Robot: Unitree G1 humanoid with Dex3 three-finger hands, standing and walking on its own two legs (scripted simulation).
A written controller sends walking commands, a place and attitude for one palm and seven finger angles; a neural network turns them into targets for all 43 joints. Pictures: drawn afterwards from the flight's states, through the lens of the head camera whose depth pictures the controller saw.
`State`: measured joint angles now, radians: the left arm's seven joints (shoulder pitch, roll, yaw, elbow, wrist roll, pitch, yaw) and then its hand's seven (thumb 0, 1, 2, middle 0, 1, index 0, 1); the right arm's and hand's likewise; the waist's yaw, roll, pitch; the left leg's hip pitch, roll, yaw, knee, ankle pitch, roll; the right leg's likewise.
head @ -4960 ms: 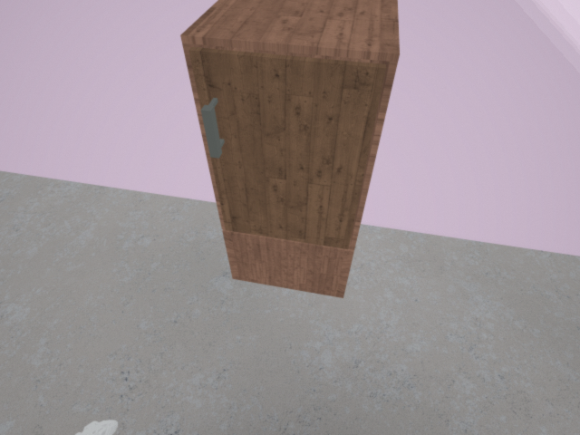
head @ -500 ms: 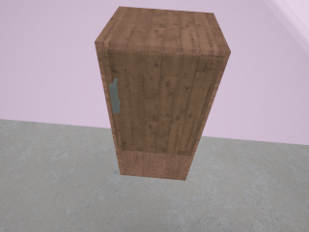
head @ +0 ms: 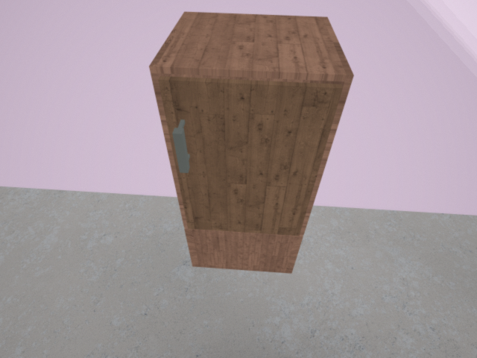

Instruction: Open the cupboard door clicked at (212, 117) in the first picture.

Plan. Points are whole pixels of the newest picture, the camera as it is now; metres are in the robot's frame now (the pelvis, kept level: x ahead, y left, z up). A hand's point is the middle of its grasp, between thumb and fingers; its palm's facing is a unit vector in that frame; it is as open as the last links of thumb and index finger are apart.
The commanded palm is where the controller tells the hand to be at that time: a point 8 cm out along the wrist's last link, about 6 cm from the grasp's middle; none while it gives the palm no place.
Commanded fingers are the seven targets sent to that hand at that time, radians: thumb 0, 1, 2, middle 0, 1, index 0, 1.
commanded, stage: shuffle to correct the standing spot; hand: left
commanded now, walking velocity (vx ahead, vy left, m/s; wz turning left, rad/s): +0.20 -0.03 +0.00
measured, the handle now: (183, 146) +0.61 +0.18 -0.01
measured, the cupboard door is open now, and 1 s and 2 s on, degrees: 0 0 0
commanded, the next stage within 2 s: come to a stop and stand still in 0.16 s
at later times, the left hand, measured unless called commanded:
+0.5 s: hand out of the picture +0.13 +0.16 -0.17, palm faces +0.00 -0.96 -0.26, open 7.3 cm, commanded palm none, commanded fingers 0.00 0.90 0.90 -0.20 -0.30 -0.20 -0.30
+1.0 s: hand out of the picture +0.04 +0.23 -0.18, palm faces +0.05 -0.98 -0.18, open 7.4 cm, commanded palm none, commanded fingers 0.00 0.90 0.90 -0.20 -0.30 -0.20 -0.30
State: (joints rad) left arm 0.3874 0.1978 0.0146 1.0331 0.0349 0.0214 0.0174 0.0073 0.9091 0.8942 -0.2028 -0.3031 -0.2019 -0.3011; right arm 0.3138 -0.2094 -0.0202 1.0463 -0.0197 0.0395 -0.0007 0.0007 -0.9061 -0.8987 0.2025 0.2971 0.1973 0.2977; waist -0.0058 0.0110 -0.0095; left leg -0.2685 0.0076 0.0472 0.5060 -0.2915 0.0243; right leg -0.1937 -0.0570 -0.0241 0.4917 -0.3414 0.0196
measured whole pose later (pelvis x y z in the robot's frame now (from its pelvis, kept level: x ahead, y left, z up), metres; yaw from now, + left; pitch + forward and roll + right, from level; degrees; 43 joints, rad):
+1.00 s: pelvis +0.03 +0.04 +0.01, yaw -1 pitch -1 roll -1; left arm 0.30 0.21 0.07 1.02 0.04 0.06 0.00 0.01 0.91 0.89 -0.20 -0.30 -0.20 -0.30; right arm 0.29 -0.14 -0.02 1.01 -0.03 0.01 -0.03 0.00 -0.92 -0.90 0.20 0.30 0.20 0.30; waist 0.00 -0.04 -0.01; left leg -0.20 0.00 0.08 0.41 -0.20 0.05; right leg -0.46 -0.01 0.02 1.00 -0.28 0.04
